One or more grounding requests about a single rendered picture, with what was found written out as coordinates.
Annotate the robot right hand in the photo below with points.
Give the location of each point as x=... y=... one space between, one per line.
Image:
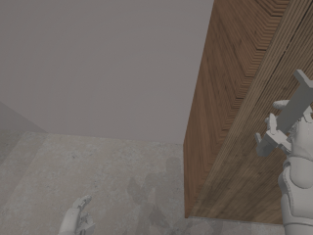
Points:
x=301 y=134

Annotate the wardrobe door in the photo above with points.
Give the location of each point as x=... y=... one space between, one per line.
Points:
x=242 y=185

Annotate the robot right forearm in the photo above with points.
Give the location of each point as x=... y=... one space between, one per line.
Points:
x=296 y=184

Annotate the handle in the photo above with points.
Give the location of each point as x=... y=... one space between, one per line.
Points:
x=296 y=106

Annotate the robot left hand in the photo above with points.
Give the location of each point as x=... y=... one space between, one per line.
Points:
x=73 y=219

